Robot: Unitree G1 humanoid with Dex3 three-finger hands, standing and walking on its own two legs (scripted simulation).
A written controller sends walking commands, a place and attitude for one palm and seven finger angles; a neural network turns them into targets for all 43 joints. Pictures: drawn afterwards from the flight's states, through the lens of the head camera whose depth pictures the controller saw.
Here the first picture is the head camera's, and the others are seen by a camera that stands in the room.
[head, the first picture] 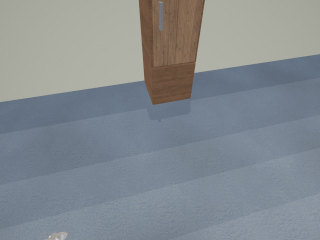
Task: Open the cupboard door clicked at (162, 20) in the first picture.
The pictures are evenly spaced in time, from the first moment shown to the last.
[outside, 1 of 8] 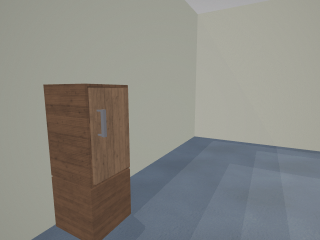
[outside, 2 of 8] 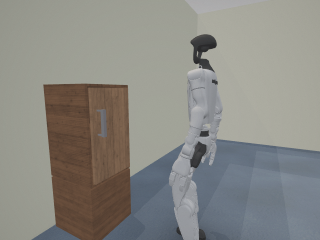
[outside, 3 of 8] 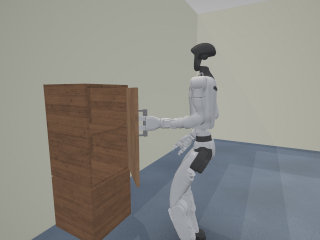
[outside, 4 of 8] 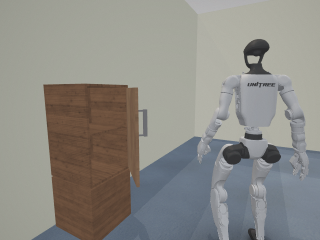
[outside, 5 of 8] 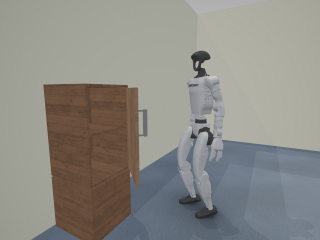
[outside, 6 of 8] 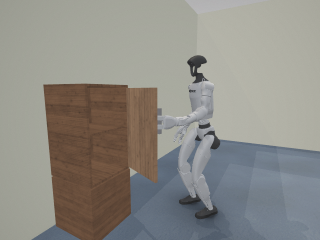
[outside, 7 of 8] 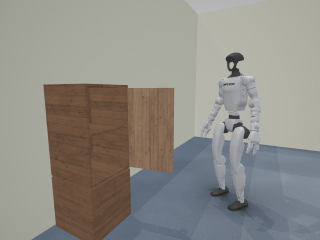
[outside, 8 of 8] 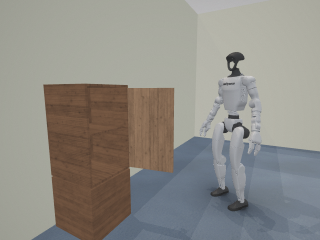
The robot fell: no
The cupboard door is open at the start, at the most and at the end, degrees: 0 100 100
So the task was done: yes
